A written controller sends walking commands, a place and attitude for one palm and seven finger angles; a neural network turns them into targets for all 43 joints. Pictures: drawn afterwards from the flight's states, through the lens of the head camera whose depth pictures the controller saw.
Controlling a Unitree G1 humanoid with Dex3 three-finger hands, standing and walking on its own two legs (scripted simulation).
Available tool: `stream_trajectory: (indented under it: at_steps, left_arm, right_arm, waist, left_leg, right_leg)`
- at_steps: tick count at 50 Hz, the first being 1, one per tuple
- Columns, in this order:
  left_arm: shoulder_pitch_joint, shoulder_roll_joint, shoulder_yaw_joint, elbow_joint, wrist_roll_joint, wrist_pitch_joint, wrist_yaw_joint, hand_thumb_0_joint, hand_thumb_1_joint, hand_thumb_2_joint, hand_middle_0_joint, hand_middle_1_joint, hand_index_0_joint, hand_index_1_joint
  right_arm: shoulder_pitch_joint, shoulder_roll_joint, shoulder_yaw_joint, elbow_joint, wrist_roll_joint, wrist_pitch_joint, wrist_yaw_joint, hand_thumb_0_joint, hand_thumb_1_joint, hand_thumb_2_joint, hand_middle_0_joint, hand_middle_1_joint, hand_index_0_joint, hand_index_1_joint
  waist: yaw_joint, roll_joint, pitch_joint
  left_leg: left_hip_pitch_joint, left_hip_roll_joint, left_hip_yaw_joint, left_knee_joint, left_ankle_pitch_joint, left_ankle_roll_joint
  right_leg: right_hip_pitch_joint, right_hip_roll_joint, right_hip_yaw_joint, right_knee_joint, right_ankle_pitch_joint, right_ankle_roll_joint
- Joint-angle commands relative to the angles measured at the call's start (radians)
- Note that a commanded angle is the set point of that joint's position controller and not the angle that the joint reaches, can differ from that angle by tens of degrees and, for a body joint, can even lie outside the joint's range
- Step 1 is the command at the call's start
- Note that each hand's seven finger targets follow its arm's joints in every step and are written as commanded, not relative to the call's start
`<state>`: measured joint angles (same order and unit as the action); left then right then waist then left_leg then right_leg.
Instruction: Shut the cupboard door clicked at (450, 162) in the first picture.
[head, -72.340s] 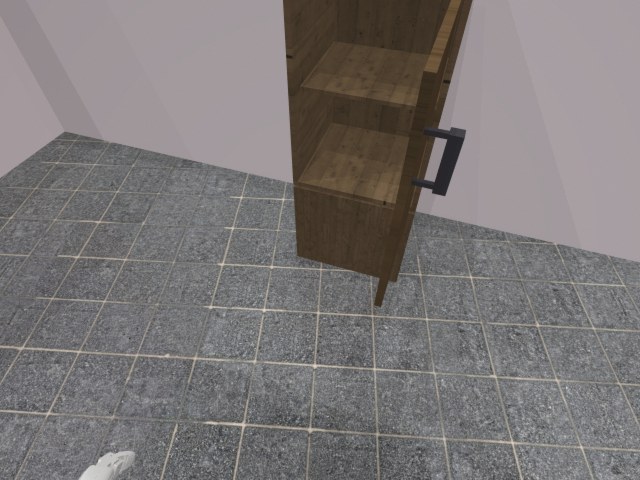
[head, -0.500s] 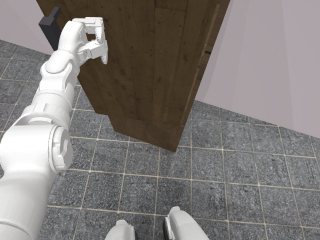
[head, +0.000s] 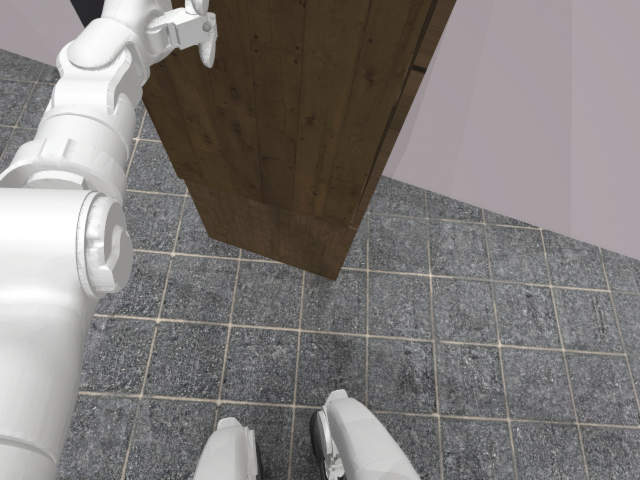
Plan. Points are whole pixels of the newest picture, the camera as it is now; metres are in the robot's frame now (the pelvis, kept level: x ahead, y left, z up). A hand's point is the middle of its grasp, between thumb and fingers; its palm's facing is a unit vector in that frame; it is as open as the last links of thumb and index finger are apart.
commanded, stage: pull the fist back off the door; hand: left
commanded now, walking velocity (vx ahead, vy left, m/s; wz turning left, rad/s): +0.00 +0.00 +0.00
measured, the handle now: out of the picture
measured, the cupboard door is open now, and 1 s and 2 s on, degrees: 2 0 0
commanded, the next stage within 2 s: draw the hand back to the body in 0.98 s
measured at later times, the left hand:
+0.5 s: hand (230, 29) +0.58 +0.00 +0.14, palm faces -0.03 -0.99 -0.10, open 3.2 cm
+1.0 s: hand (231, 81) +0.50 +0.00 +0.14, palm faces -0.06 -1.00 -0.02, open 3.1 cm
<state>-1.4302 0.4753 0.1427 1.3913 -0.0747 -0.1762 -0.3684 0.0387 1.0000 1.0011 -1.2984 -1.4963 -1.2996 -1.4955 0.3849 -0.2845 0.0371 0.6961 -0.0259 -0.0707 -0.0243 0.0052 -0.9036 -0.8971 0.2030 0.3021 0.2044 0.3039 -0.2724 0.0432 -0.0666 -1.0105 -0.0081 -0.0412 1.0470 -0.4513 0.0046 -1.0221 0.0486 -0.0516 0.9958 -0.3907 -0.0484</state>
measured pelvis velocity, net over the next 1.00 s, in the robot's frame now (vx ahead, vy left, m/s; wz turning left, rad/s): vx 0.03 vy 0.00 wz -0.01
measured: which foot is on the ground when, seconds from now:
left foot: down 0.00-1.00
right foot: down 0.00-1.00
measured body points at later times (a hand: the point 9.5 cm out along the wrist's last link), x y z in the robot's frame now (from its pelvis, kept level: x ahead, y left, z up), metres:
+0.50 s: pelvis +0.00 +0.01 +0.00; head +0.14 +0.01 +0.42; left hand +0.58 +0.05 +0.15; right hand -0.07 -0.22 -0.11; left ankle +0.02 +0.12 -0.66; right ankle +0.04 -0.09 -0.66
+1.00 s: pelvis +0.03 +0.00 +0.03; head +0.12 -0.01 +0.48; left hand +0.50 +0.06 +0.15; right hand +0.06 -0.26 -0.09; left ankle +0.02 +0.12 -0.66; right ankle +0.04 -0.09 -0.66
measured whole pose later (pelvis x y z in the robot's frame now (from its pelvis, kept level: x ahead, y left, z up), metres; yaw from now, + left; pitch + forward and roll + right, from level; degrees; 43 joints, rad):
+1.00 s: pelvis +0.03 +0.00 +0.03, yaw -1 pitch +16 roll +0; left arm -0.83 0.04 0.06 0.95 -0.03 -0.37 0.22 0.02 0.90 0.90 -1.30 -1.50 -1.30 -1.50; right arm 0.40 -0.26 -0.03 0.63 -0.05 0.00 0.08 0.01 -0.91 -0.90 0.20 0.30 0.20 0.30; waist -0.12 0.05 -0.11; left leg -0.69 -0.01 -0.01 0.85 -0.44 0.01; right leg -0.73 0.05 -0.01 0.84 -0.39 -0.04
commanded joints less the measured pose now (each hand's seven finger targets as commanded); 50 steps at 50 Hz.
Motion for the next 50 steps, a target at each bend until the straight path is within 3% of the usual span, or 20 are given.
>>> stream_trajectory:
  at_steps: [1,3,4,5,6,8,11,14,17,19,24,28,31,35,36,38,41,44,46,50]
  left_arm:
    - [-0.634,0.062,0.016,-0.194,-0.019,-0.041,-0.022,0.0,0.9,0.9,-1.3,-1.5,-1.3,-1.5]
    - [-0.638,0.053,0.014,-0.19,-0.018,-0.037,-0.021,0.0,0.9,0.9,-1.3,-1.5,-1.3,-1.5]
    - [-0.672,0.068,0.015,-0.214,-0.017,-0.047,-0.025,0.0,0.9,0.9,-1.3,-1.5,-1.3,-1.5]
    - [-0.66,0.036,-0.003,-0.186,-0.011,-0.038,-0.025,0.0,0.9,0.9,-1.3,-1.5,-1.3,-1.5]
    - [-0.668,0.115,0.234,-0.191,-0.07,-0.015,0.191,0.0,0.9,0.9,-1.3,-1.5,-1.3,-1.5]
    - [-0.592,0.016,0.183,-0.159,-0.024,-0.004,0.37,0.0,0.9,0.9,-1.3,-1.5,-1.3,-1.5]
    - [-0.593,-0.027,0.216,-0.201,0.037,-0.051,0.543,0.0,0.9,0.9,-1.3,-1.5,-1.3,-1.5]
    - [-0.651,-0.098,0.141,-0.248,0.171,-0.153,0.696,0.0,0.9,0.9,-1.3,-1.5,-1.3,-1.5]
    - [-0.621,-0.098,0.063,-0.254,0.271,-0.218,0.706,0.0,0.9,0.9,-1.3,-1.5,-1.3,-1.5]
    - [-0.602,-0.08,0.054,-0.224,0.26,-0.21,0.671,0.0,0.9,0.9,-1.3,-1.5,-1.3,-1.5]
    - [-0.496,-0.045,0.106,-0.18,0.149,-0.117,0.592,0.0,0.9,0.9,-1.3,-1.5,-1.3,-1.5]
    - [-0.425,-0.084,0.138,-0.29,0.072,-0.176,0.59,0.0,0.9,0.9,-1.3,-1.5,-1.3,-1.5]
    - [-0.314,-0.106,0.132,-0.332,0.085,-0.254,0.597,0.0,0.9,0.9,-1.3,-1.5,-1.3,-1.5]
    - [-0.136,-0.199,0.051,-0.33,0.139,-0.272,0.603,0.0,0.9,0.9,-1.3,-1.5,-1.3,-1.5]
    - [-0.108,-0.199,0.059,-0.328,0.135,-0.258,0.605,0.0,0.9,0.9,-1.3,-1.5,-1.3,-1.5]
    - [-0.054,-0.217,0.049,-0.357,0.122,-0.227,0.6,0.0,0.9,0.9,-1.3,-1.5,-1.3,-1.5]
    - [-0.027,-0.263,0.031,-0.504,0.067,-0.215,0.589,0.0,0.9,0.9,-1.3,-1.5,-1.3,-1.5]
    - [-0.03,-0.349,-0.048,-0.721,0.034,-0.262,0.585,0.0,0.9,0.9,-1.3,-1.5,-1.3,-1.5]
    - [-0.015,-0.378,-0.093,-0.783,0.037,-0.287,0.585,0.0,0.9,0.9,-1.3,-1.5,-1.3,-1.5]
    - [0.012,-0.364,-0.109,-0.631,0.086,-0.253,0.606,0.0,0.9,0.9,-1.3,-1.5,-1.3,-1.5]
  right_arm:
    - [0.228,-0.178,-0.058,-0.012,0.007,-0.013,-0.023,0.0,-0.9,-0.9,0.2,0.3,0.2,0.3]
    - [0.234,-0.175,-0.054,-0.013,0.004,-0.015,-0.027,0.0,-0.9,-0.9,0.2,0.3,0.2,0.3]
    - [0.236,-0.18,-0.055,-0.006,0.005,-0.02,-0.027,0.0,-0.9,-0.9,0.2,0.3,0.2,0.3]
    - [0.231,-0.176,-0.056,-0.004,0.001,-0.02,-0.025,0.0,-0.9,-0.9,0.2,0.3,0.2,0.3]
    - [0.282,-0.147,-0.043,-0.043,-0.011,-0.028,-0.006,0.0,-0.9,-0.9,0.2,0.3,0.2,0.3]
    - [0.291,-0.142,-0.044,-0.048,-0.028,-0.03,0.031,0.0,-0.9,-0.9,0.2,0.3,0.2,0.3]
    - [0.319,-0.141,-0.066,-0.048,-0.062,-0.016,0.074,0.0,-0.9,-0.9,0.2,0.3,0.2,0.3]
    - [0.322,-0.132,-0.072,-0.031,-0.099,-0.021,0.117,0.0,-0.9,-0.9,0.2,0.3,0.2,0.3]
    - [0.331,-0.143,-0.091,-0.025,-0.104,-0.011,0.14,0.0,-0.9,-0.9,0.2,0.3,0.2,0.3]
    - [0.328,-0.151,-0.095,-0.028,-0.091,0.001,0.136,0.0,-0.9,-0.9,0.2,0.3,0.2,0.3]
    - [0.307,-0.156,-0.081,-0.068,-0.052,0.034,0.105,0.0,-0.9,-0.9,0.2,0.3,0.2,0.3]
    - [0.287,-0.144,-0.081,-0.098,-0.052,0.025,0.097,0.0,-0.9,-0.9,0.2,0.3,0.2,0.3]
    - [0.289,-0.135,-0.088,-0.087,-0.057,0.018,0.107,0.0,-0.9,-0.9,0.2,0.3,0.2,0.3]
    - [0.28,-0.128,-0.104,-0.085,-0.052,0.031,0.122,0.0,-0.9,-0.9,0.2,0.3,0.2,0.3]
    - [0.28,-0.129,-0.109,-0.087,-0.049,0.04,0.123,0.0,-0.9,-0.9,0.2,0.3,0.2,0.3]
    - [0.271,-0.127,-0.112,-0.105,-0.039,0.059,0.119,0.0,-0.9,-0.9,0.2,0.3,0.2,0.3]
    - [0.229,-0.115,-0.115,-0.138,-0.028,0.073,0.109,0.0,-0.9,-0.9,0.2,0.3,0.2,0.3]
    - [0.19,-0.098,-0.118,-0.148,-0.021,0.058,0.099,0.0,-0.9,-0.9,0.2,0.3,0.2,0.3]
    - [0.173,-0.091,-0.12,-0.134,-0.021,0.049,0.096,0.0,-0.9,-0.9,0.2,0.3,0.2,0.3]
    - [0.154,-0.085,-0.115,-0.094,-0.018,0.057,0.083,0.0,-0.9,-0.9,0.2,0.3,0.2,0.3]
  waist:
    - [-0.107,0.073,-0.545]
    - [-0.117,0.076,-0.53]
    - [-0.117,0.093,-0.563]
    - [-0.118,0.11,-0.555]
    - [-0.072,0.159,-0.59]
    - [-0.075,0.136,-0.588]
    - [-0.082,0.048,-0.589]
    - [-0.092,0.128,-0.579]
    - [-0.087,0.145,-0.619]
    - [-0.084,0.127,-0.626]
    - [-0.041,0.063,-0.599]
    - [-0.004,0.009,-0.604]
    - [0.025,-0.014,-0.577]
    - [0.05,-0.005,-0.518]
    - [0.051,-0.034,-0.507]
    - [0.072,-0.014,-0.506]
    - [0.096,-0.029,-0.531]
    - [0.101,-0.001,-0.587]
    - [0.095,-0.008,-0.57]
    - [0.072,-0.09,-0.416]
  left_leg:
    - [0.357,-0.001,-0.007,-0.057,0.276,0.059]
    - [0.356,-0.003,-0.008,-0.062,0.27,0.062]
    - [0.374,0.002,-0.011,-0.055,0.282,0.06]
    - [0.386,-0.001,-0.015,-0.054,0.292,0.058]
    - [0.322,0.02,-0.032,-0.054,0.264,0.038]
    - [0.317,0.021,-0.052,-0.073,0.244,0.029]
    - [0.3,0.017,-0.04,-0.061,0.271,0.028]
    - [0.349,0.018,-0.047,-0.046,0.268,0.018]
    - [0.406,0.016,-0.047,-0.054,0.28,0.013]
    - [0.403,0.009,-0.042,-0.074,0.267,0.017]
    - [0.351,-0.004,-0.018,-0.156,0.181,0.026]
    - [0.378,-0.003,-0.004,-0.18,0.223,0.026]
    - [0.382,-0.003,0.01,-0.181,0.271,0.022]
    - [0.403,-0.005,0.032,-0.19,0.308,0.017]
    - [0.406,-0.006,0.039,-0.196,0.316,0.02]
    - [0.431,-0.013,0.049,-0.216,0.341,0.018]
    - [0.479,-0.016,0.063,-0.237,0.386,0.019]
    - [0.604,-0.004,0.047,-0.231,0.494,0.015]
    - [0.632,0.003,0.042,-0.229,0.516,0.013]
    - [0.536,-0.006,0.051,-0.246,0.388,0.02]
  right_leg:
    - [0.224,0.003,0.045,-0.141,0.265,0.025]
    - [0.214,0.006,0.034,-0.143,0.251,0.022]
    - [0.204,0.004,0.037,-0.131,0.255,0.024]
    - [0.186,0.007,0.029,-0.131,0.256,0.02]
    - [0.183,-0.003,0.046,-0.142,0.222,0.027]
    - [0.163,-0.007,0.036,-0.129,0.189,0.034]
    - [0.18,-0.011,0.035,-0.13,0.228,0.051]
    - [0.07,-0.01,0.021,-0.11,0.188,0.051]
    - [0.078,-0.009,0.017,-0.099,0.187,0.038]
    - [0.134,-0.01,0.024,-0.117,0.2,0.034]
    - [0.295,-0.01,0.035,-0.18,0.191,0.034]
    - [0.365,-0.004,0.038,-0.198,0.241,0.037]
    - [0.391,-0.004,0.037,-0.19,0.295,0.035]
    - [0.391,-0.005,0.034,-0.193,0.34,0.03]
    - [0.414,-0.006,0.034,-0.204,0.359,0.03]
    - [0.462,-0.005,0.036,-0.216,0.393,0.025]
    - [0.54,-0.004,0.043,-0.239,0.469,0.028]
    - [0.544,-0.001,0.035,-0.226,0.543,0.028]
    - [0.536,-0.002,0.031,-0.221,0.549,0.03]
    - [0.502,-0.013,0.038,-0.244,0.476,0.04]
